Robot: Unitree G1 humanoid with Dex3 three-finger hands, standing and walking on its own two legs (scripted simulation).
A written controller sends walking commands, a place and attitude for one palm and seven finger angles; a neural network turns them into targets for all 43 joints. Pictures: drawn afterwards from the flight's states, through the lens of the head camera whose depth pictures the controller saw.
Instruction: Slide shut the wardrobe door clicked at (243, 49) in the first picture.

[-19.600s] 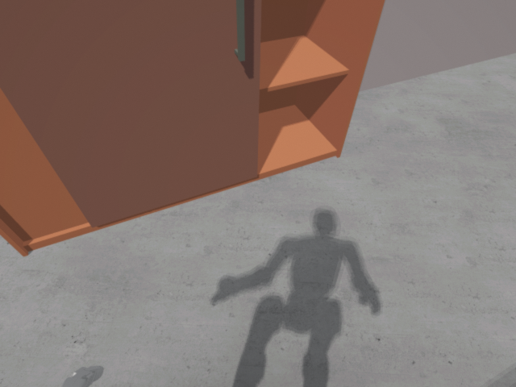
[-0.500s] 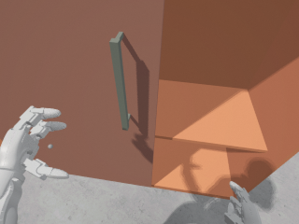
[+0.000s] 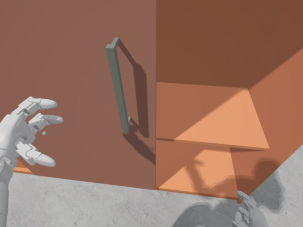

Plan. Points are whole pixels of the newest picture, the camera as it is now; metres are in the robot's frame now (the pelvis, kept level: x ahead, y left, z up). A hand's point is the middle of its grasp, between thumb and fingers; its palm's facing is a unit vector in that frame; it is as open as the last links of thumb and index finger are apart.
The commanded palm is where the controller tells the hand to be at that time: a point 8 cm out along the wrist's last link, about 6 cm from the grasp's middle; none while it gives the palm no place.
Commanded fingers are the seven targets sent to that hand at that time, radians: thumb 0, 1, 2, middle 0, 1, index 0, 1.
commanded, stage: raise the hand with hooked fingers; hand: left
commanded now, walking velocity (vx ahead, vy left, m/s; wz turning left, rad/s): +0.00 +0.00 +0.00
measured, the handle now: (121, 92) +0.46 +0.13 +0.12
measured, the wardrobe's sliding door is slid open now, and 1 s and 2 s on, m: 0.52 0.52 0.52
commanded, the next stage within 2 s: move the hooked fingers beside the handle in 0.30 s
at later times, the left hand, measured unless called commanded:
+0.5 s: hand (44, 133) +0.27 +0.26 +0.16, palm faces +0.08 -0.99 -0.07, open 13.9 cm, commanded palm +0.25 +0.31 +0.15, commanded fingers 0.00 -0.50 0.30 -0.30 -1.20 -0.30 -1.20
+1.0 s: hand (63, 122) +0.31 +0.24 +0.14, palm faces +0.06 -1.00 -0.05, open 13.9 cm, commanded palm +0.29 +0.28 +0.15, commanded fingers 0.00 -0.50 0.30 -0.30 -1.20 -0.30 -1.20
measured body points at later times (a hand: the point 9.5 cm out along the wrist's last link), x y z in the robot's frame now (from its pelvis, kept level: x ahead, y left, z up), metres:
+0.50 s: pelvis -0.01 -0.01 +0.00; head -0.01 -0.02 +0.45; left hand +0.26 +0.32 +0.16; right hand +0.17 -0.25 -0.08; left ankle -0.04 +0.10 -0.74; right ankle +0.04 -0.10 -0.74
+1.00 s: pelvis -0.01 -0.01 +0.00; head +0.00 -0.02 +0.45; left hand +0.31 +0.30 +0.15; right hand +0.15 -0.27 -0.09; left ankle -0.04 +0.10 -0.74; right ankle +0.04 -0.10 -0.74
